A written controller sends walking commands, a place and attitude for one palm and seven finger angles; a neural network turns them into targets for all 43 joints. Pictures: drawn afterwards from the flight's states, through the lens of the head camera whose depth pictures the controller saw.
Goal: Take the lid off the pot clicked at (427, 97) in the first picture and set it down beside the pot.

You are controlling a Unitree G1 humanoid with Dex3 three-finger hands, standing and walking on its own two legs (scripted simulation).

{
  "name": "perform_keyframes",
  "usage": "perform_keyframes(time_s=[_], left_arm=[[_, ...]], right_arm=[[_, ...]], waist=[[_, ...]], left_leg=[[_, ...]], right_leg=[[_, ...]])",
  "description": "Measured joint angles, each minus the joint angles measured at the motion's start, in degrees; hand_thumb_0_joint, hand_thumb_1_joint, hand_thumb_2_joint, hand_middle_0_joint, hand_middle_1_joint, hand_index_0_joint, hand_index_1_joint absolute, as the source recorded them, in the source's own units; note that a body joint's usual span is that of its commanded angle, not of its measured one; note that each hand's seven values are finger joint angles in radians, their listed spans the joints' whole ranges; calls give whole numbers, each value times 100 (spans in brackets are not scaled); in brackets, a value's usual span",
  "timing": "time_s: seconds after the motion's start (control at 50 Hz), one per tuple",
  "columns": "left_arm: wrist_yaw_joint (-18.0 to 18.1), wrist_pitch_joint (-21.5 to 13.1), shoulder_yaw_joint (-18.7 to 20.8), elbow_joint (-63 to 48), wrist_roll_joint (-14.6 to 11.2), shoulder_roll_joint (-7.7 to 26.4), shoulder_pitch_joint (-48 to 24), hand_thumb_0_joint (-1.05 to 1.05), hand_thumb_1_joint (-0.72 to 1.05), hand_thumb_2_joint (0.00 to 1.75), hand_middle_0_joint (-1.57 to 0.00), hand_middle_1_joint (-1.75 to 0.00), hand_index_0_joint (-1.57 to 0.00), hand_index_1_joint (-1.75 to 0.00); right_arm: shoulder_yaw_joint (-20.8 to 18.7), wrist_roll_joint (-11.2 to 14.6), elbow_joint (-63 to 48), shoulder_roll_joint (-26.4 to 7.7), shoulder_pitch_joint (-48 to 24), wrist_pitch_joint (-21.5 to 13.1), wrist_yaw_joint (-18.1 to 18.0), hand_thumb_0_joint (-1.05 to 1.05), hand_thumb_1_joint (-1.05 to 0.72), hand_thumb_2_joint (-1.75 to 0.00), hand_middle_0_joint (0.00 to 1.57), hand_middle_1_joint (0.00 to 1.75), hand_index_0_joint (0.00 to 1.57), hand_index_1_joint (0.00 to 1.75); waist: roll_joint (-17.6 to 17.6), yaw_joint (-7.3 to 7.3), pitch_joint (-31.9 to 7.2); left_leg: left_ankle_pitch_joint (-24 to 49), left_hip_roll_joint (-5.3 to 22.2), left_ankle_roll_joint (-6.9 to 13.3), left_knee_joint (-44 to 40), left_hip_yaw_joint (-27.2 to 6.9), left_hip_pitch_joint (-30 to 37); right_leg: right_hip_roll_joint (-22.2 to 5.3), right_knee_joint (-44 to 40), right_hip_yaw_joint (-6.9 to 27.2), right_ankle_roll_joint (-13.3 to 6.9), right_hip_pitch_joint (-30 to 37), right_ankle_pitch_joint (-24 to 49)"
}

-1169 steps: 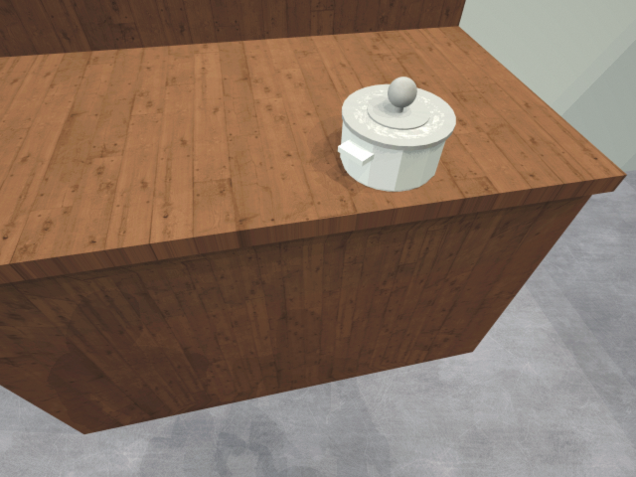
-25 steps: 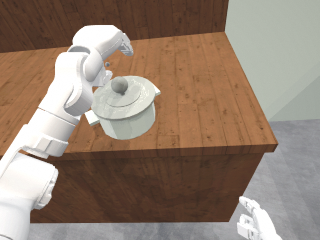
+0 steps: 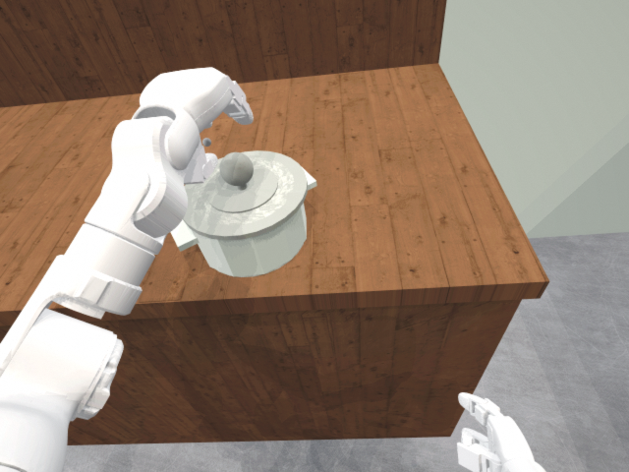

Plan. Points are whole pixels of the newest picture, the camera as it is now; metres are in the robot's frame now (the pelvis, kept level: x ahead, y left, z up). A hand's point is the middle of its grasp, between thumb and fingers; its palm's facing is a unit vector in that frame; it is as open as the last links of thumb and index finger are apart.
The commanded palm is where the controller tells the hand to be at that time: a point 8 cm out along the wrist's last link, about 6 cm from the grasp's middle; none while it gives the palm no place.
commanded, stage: move the open hand above the knob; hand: left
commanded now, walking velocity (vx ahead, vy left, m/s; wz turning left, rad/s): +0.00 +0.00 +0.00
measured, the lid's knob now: (236, 169) +0.46 +0.12 +0.17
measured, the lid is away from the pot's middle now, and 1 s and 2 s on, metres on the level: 0.00 0.00 0.00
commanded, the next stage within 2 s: lower the open fingers around the knob in 1.40 s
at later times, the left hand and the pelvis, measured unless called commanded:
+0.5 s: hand (208, 110) +0.44 +0.13 +0.27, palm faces +0.06 -0.03 -1.00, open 9.7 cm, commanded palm +0.39 +0.14 +0.32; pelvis +0.01 +0.00 +0.00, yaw +0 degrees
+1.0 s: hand (223, 150) +0.42 +0.12 +0.23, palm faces -0.05 -0.04 -1.00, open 9.8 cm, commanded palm +0.40 +0.14 +0.32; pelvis +0.01 +0.00 +0.00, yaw +0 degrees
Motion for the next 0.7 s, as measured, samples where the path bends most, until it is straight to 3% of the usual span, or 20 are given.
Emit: perform_keyframes(time_s=[0.1,0.2,0.26,0.32,0.42,0.52,0.58,0.64,0.7], left_arm=[[16,-280,-424,-394,-84,78,-90,0,-38,174,-92,-8,-93,-8],[222,-227,29,557,-12,28,-704,0,-38,174,-92,-8,-93,-8],[189,-75,231,604,24,23,-536,0,-38,174,-92,-8,-92,-8],[50,19,1,85,13,-28,-110,0,-38,174,-91,-8,-92,-8],[7,-250,-308,-494,-53,33,1,0,-38,174,-92,-8,-92,-8],[168,-200,110,222,-4,94,-509,0,-38,174,-92,-8,-93,-8],[150,-30,287,322,1,58,-364,0,-38,174,-92,-8,-92,-8],[36,82,35,-13,-36,-4,-16,0,-38,174,-91,-8,-92,-8],[-44,-45,-314,-480,-64,20,136,0,-38,174,-92,-8,-92,-8]], right_arm=[[-17,-60,135,-22,-51,-302,-164,2,-91,-90,20,30,20,30],[49,-72,248,27,-112,-294,-185,1,-91,-90,20,30,20,30],[38,-39,132,26,-50,-136,-79,1,-91,-90,20,30,20,30],[-18,-9,25,-7,13,-26,6,1,-91,-90,20,30,20,30],[-13,-84,103,-13,-74,-231,-121,1,-91,-90,20,30,20,30],[46,-92,184,35,-156,-227,-148,1,-91,-90,20,30,20,30],[44,-32,86,21,-122,-77,-47,1,-91,-90,20,30,20,30],[20,10,1,-11,-114,28,7,1,-91,-90,20,30,20,30],[-2,-27,2,-7,-143,-107,-60,1,-91,-90,20,30,20,30]], waist=[[-17,15,145],[-32,-36,21],[-17,-57,-47],[1,-33,-21],[18,0,109],[8,-6,13],[19,3,-54],[8,26,-7],[-23,44,120]], left_leg=[[-41,-16,12,60,-65,78],[4,-14,-1,-45,-18,45],[7,3,0,-68,18,-4],[-23,4,10,-36,-2,5],[-70,3,18,11,-45,94],[-29,12,-2,-76,-9,79],[-24,24,-6,-79,5,23],[-47,21,2,-21,-28,-6],[-69,12,8,32,-75,25]], right_leg=[[-24,16,-63,4,119,-42],[-15,-38,-14,10,45,-6],[7,-55,20,11,-18,8],[5,-37,0,11,4,-22],[-1,-25,-43,10,123,-65],[14,-76,-6,10,77,-30],[27,-87,6,8,20,-16],[19,-57,-29,7,18,-35],[4,-29,-76,0,76,-62]])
